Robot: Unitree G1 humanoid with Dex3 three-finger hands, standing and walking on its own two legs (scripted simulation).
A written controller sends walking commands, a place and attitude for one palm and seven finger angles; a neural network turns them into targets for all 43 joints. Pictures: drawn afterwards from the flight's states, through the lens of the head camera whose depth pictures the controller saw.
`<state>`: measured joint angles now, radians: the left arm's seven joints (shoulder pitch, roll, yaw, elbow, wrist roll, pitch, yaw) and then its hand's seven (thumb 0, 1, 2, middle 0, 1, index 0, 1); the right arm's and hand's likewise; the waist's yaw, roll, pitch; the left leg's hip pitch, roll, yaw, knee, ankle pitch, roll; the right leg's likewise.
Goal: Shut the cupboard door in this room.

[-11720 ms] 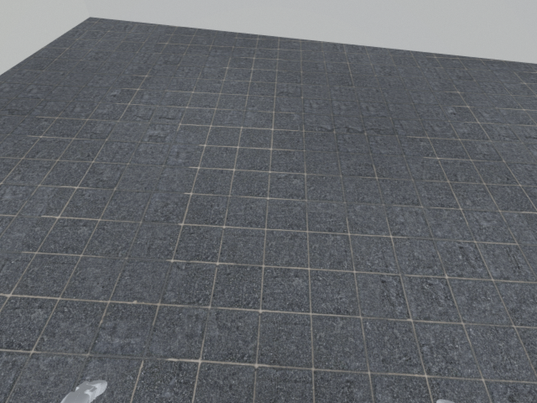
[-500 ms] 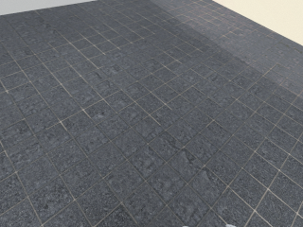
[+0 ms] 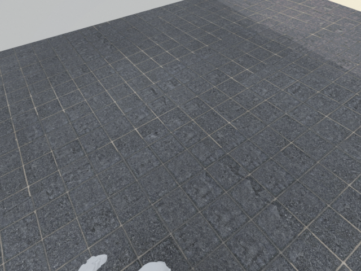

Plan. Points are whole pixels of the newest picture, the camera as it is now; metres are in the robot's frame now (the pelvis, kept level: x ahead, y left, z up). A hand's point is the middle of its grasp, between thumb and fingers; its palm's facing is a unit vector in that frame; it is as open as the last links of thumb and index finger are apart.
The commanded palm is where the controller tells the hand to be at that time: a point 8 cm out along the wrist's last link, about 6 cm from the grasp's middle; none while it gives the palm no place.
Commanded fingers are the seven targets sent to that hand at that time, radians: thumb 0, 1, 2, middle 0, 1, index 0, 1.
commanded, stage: turn or walk to find it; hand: left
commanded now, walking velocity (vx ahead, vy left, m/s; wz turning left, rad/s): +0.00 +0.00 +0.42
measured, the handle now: out of the picture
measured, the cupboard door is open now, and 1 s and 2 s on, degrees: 92 92 92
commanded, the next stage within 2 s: none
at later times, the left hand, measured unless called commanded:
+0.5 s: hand out of the picture -0.09 +0.24 -0.19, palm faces +0.30 -0.93 -0.23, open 7.4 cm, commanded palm none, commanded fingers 0.00 0.90 0.90 -0.20 -0.30 -0.20 -0.30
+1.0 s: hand out of the picture -0.02 +0.23 -0.15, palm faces +0.38 -0.88 -0.27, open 7.4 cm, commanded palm none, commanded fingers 0.00 0.90 0.90 -0.20 -0.30 -0.20 -0.30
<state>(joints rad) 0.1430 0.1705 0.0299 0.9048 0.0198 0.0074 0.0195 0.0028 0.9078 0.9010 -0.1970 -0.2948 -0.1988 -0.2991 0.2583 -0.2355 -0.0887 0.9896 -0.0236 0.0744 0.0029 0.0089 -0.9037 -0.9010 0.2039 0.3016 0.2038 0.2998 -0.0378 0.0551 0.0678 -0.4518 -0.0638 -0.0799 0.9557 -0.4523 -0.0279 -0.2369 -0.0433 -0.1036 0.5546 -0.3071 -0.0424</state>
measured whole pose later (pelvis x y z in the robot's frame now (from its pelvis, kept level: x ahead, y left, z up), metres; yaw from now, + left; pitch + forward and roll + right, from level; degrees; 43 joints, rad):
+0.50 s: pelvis -0.04 +0.03 -0.01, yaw +13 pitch -1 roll +0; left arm 0.28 0.26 0.07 1.01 0.02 0.06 0.02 0.01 0.91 0.90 -0.20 -0.29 -0.20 -0.30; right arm 0.11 -0.20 -0.05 0.95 -0.02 0.03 0.01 0.01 -0.91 -0.90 0.20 0.30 0.20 0.30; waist 0.05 -0.07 0.09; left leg -0.24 0.00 0.06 0.61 -0.34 0.03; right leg -0.35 -0.14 -0.19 0.83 -0.49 0.04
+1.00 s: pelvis -0.06 +0.00 +0.00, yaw +24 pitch +0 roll +1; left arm 0.10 0.20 0.04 0.91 0.01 0.02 0.02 0.00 0.91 0.90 -0.19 -0.29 -0.20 -0.30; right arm 0.28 -0.21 -0.07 0.99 -0.02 0.05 0.00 0.01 -0.90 -0.90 0.21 0.30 0.21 0.30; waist -0.04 0.03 0.06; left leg -0.33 -0.07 -0.11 0.54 -0.21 0.00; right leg -0.24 -0.02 -0.05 0.53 -0.30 0.04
